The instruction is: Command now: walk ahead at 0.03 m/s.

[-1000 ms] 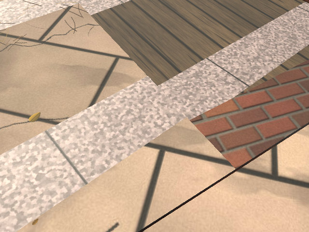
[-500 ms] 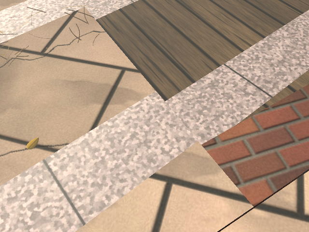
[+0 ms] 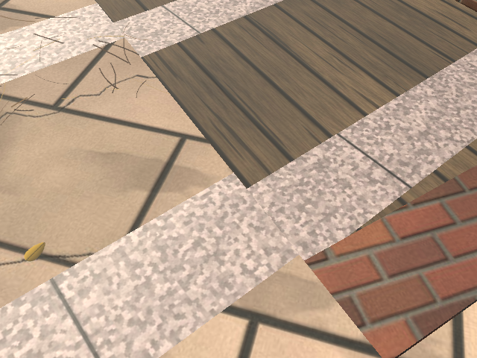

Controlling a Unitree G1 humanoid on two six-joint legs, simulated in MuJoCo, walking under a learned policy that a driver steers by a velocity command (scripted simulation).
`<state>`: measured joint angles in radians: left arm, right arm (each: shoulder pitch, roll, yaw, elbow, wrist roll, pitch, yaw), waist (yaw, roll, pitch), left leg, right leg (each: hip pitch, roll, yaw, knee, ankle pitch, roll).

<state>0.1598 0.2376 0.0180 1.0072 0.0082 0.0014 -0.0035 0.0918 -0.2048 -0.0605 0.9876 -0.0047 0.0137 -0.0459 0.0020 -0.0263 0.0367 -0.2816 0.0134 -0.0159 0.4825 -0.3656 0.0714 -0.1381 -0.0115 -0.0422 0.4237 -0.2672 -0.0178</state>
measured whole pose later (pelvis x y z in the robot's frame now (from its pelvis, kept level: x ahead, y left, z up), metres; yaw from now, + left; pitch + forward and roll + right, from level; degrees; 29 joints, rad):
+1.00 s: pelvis +0.10 +0.06 +0.01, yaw -4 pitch +1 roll +0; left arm 0.26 0.26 0.06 1.04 -0.05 -0.04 0.00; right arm 0.29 -0.19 -0.06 1.14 0.00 -0.10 -0.01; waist -0.02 -0.07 -0.03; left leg -0.16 0.01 0.12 0.45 -0.52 0.14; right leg -0.45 -0.01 0.05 1.10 -0.33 -0.05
